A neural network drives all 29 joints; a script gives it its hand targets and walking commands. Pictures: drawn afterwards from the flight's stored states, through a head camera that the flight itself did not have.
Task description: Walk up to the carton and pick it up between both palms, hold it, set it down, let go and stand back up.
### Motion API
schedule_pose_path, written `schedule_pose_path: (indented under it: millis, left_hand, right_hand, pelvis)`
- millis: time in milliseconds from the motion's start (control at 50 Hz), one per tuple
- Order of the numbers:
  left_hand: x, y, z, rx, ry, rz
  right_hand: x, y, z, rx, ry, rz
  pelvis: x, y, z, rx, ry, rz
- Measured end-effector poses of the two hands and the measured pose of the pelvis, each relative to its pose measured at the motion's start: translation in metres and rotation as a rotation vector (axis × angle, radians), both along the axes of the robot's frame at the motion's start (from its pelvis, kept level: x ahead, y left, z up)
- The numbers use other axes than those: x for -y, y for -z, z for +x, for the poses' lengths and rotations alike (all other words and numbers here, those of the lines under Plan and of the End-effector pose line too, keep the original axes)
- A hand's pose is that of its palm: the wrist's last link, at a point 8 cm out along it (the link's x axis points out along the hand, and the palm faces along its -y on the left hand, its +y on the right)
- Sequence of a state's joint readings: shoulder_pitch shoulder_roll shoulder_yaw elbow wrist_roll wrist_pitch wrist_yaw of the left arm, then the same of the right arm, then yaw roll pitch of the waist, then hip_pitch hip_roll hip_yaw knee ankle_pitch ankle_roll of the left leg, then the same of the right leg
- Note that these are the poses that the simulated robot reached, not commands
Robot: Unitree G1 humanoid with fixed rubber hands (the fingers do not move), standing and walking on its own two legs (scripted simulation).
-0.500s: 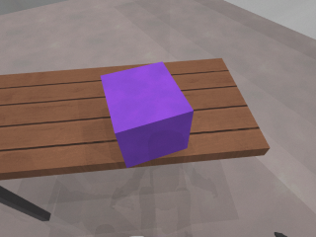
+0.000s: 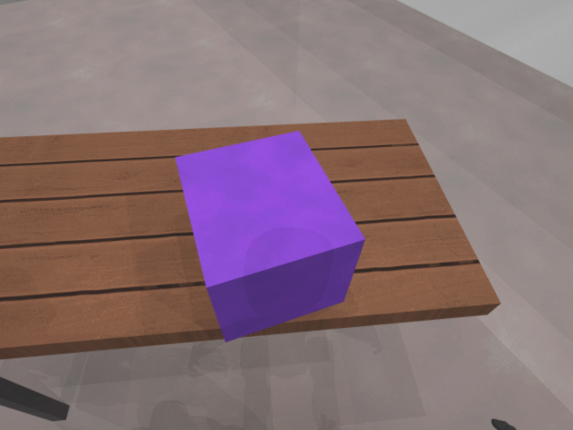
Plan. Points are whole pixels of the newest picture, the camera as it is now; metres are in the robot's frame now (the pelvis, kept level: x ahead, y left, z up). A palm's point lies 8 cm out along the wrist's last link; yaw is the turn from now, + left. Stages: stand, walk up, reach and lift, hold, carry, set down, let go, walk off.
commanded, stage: walk up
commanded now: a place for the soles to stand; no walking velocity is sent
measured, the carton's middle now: (263, 233) +0.39 +0.06 +0.03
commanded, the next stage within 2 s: none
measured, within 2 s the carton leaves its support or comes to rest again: neither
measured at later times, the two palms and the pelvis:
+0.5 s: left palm out of the picture +0.11 +0.30 -0.11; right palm out of the picture +0.09 -0.32 -0.10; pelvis +0.00 -0.01 +0.00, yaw +0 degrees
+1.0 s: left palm out of the picture +0.05 +0.33 -0.12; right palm out of the picture +0.03 -0.29 -0.12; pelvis -0.04 +0.02 -0.01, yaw +1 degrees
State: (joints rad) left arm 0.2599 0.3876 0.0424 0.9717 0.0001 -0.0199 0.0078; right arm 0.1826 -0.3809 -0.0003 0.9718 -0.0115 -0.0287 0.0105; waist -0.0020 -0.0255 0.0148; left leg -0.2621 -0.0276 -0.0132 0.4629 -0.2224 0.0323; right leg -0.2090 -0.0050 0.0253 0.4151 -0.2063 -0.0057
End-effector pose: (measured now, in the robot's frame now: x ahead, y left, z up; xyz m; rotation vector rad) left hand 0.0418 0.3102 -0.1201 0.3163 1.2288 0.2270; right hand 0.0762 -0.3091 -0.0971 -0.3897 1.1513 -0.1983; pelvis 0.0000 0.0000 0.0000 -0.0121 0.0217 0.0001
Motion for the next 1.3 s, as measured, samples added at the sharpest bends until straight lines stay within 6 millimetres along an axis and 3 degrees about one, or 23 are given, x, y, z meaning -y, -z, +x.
schedule_pose_path:
  millis: [120, 260, 420, 560, 740, 900, 1060, 1160, 1300]
  left_hand:
    - [0.004, -0.016, 0.026, 0.043, 0.008, 0.044]
    - [0.004, -0.028, 0.059, 0.116, 0.030, 0.064]
    - [0.008, -0.021, 0.069, 0.161, 0.033, 0.030]
    - [0.010, -0.012, 0.058, 0.140, 0.020, 0.004]
    - [0.005, -0.017, 0.046, 0.088, 0.011, 0.033]
    - [-0.005, -0.013, 0.018, 0.068, 0.010, 0.062]
    - [-0.034, 0.006, -0.003, 0.084, 0.001, 0.025]
    - [-0.046, 0.001, -0.020, 0.053, -0.007, 0.012]
    - [-0.048, -0.001, -0.040, 0.030, -0.011, 0.015]
  right_hand:
    - [0.004, 0.010, 0.014, 0.024, 0.003, 0.044]
    - [0.002, 0.016, 0.016, 0.028, 0.004, 0.065]
    - [0.007, 0.005, 0.015, 0.045, 0.001, 0.031]
    - [0.009, -0.003, 0.011, 0.058, -0.001, 0.009]
    - [0.006, 0.008, 0.009, 0.040, 0.002, 0.039]
    - [-0.002, 0.022, -0.026, -0.054, 0.018, 0.047]
    - [-0.033, 0.021, -0.058, -0.100, -0.003, 0.024]
    - [-0.046, 0.005, -0.060, -0.056, -0.012, 0.010]
    - [-0.047, 0.004, -0.073, -0.050, -0.011, -0.004]
  pelvis:
    - [0.010, -0.001, 0.011, -0.016, 0.003, 0.008]
    - [0.011, -0.001, 0.012, -0.016, 0.003, 0.009]
    - [0.011, -0.001, 0.008, -0.011, 0.003, 0.008]
    - [0.010, -0.001, 0.003, -0.003, 0.003, 0.007]
    - [0.011, -0.001, 0.002, 0.000, 0.003, 0.008]
    - [0.003, 0.005, -0.022, 0.060, 0.001, 0.003]
    - [-0.031, 0.012, -0.052, 0.063, -0.024, -0.008]
    - [-0.044, 0.002, -0.061, 0.040, -0.020, -0.030]
    - [-0.045, 0.000, -0.075, 0.049, -0.020, -0.030]
